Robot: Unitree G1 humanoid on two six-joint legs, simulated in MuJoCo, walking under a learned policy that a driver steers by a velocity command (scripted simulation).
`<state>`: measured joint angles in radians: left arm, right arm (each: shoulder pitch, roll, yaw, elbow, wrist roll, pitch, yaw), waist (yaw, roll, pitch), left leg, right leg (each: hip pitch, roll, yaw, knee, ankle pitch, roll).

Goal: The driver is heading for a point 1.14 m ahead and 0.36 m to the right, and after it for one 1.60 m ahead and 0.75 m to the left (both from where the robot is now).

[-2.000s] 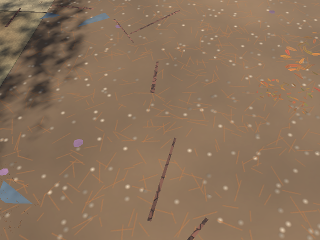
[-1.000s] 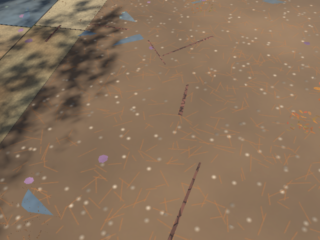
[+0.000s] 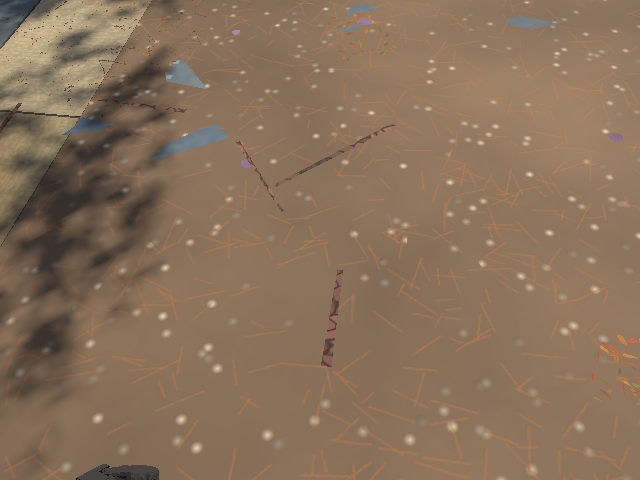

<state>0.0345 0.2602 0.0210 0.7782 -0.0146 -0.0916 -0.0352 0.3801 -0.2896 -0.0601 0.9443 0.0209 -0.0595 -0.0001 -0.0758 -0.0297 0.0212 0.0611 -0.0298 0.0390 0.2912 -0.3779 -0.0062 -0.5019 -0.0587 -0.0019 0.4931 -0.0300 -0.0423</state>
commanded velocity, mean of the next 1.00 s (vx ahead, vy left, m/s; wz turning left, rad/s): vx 0.50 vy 0.00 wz -0.19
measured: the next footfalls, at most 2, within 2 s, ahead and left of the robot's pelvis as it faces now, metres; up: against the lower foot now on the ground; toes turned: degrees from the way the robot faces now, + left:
right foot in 0.02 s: +0.18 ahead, -0.12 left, +0.00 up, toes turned -2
left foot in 0.56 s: +0.48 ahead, +0.12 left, +0.00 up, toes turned +1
